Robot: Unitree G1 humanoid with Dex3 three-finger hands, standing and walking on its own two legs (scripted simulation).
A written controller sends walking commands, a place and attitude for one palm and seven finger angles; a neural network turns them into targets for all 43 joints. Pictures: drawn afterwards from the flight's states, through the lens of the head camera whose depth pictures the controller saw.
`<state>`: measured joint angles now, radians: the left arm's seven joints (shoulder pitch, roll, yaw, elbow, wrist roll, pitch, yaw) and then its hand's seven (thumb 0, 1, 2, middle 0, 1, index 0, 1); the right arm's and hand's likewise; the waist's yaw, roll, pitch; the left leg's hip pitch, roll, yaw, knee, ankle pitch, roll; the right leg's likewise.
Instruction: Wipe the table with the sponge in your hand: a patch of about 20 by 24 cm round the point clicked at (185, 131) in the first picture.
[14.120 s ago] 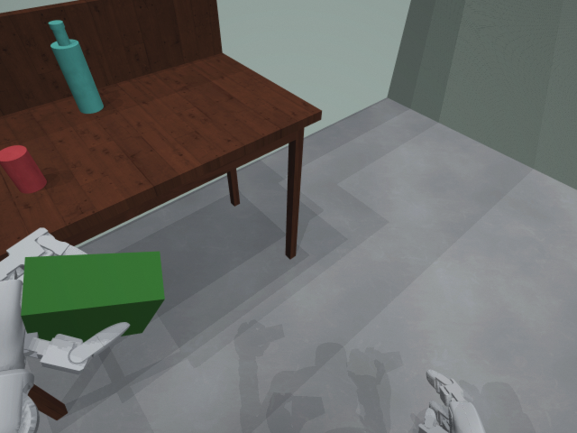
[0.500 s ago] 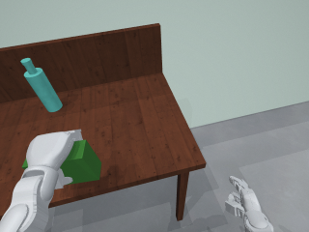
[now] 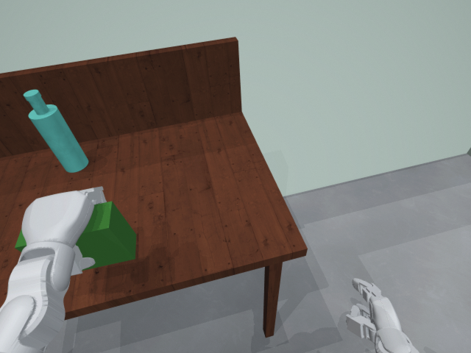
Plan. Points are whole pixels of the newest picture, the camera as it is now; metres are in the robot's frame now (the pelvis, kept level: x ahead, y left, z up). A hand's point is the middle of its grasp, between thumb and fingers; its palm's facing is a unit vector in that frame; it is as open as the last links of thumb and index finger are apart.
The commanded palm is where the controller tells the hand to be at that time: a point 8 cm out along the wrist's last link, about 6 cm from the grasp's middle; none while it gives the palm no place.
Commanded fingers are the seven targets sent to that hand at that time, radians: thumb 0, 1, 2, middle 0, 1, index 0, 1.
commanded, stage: move the sponge above the wiping area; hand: left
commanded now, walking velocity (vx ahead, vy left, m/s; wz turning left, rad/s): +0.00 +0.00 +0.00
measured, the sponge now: (88, 245) +0.24 +0.31 +0.06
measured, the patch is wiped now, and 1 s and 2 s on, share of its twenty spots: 0.00 0.00 0.00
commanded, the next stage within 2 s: none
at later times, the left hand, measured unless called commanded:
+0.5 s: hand (63, 232) +0.25 +0.34 +0.09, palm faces +0.03 -0.02 -1.00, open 9.5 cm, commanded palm +0.22 +0.32 +0.14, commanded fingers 0.00 0.10 1.30 -1.20 -1.60 -1.20 -1.60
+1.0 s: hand (62, 236) +0.24 +0.35 +0.08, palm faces -0.02 -0.04 -1.00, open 9.5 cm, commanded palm +0.22 +0.33 +0.13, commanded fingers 0.00 0.10 1.30 -1.20 -1.60 -1.20 -1.60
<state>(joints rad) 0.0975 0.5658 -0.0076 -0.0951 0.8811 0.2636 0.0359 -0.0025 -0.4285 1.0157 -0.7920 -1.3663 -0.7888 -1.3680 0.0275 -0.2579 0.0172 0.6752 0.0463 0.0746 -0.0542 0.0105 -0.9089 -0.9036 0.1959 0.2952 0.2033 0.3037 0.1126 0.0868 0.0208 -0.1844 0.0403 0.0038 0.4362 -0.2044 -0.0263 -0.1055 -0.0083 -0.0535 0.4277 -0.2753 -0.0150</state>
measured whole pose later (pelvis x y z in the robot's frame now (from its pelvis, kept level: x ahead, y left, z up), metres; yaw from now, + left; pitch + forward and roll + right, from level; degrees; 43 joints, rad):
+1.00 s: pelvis +0.00 +0.01 +0.00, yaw +0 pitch -1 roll +0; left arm 0.07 0.56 0.04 0.06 0.87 0.28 0.05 0.00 -0.43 1.02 -0.79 -1.37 -0.78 -1.37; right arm 0.06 -0.27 0.00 0.68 0.06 0.09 -0.04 0.01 -0.91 -0.90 0.20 0.30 0.20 0.30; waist 0.08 0.09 -0.01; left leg -0.24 0.02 0.00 0.46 -0.22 -0.01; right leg -0.15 -0.03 -0.05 0.44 -0.28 0.01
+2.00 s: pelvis +0.00 +0.01 +0.00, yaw +1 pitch -1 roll +0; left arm 0.05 0.54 -0.03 0.10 0.86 0.22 -0.05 0.00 -0.43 1.02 -0.79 -1.37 -0.78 -1.37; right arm 0.05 -0.27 0.01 0.66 0.06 0.06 -0.06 0.01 -0.91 -0.90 0.20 0.30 0.20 0.30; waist 0.09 0.09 0.01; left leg -0.25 0.02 -0.01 0.48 -0.22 0.00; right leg -0.15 -0.03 -0.07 0.45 -0.29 0.01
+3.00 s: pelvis -0.01 +0.00 +0.00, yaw +0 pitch -2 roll -1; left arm 0.11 0.57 -0.03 -0.02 0.93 0.05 0.06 0.00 -0.43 1.02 -0.81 -1.38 -0.81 -1.39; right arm 0.07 -0.27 -0.01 0.69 0.03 0.04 -0.09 0.01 -0.91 -0.90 0.20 0.30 0.20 0.30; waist 0.13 0.07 0.03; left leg -0.24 0.05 -0.01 0.51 -0.23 -0.03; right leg -0.15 0.00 -0.05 0.47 -0.29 -0.02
